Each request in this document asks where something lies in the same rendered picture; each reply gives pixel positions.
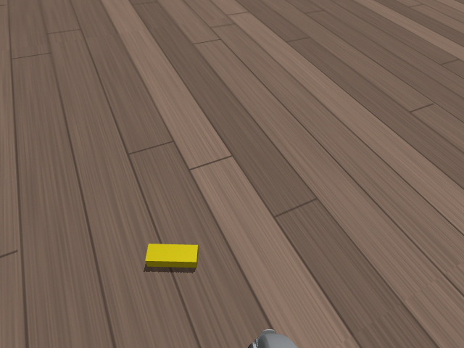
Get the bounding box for carton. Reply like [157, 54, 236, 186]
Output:
[145, 244, 199, 268]

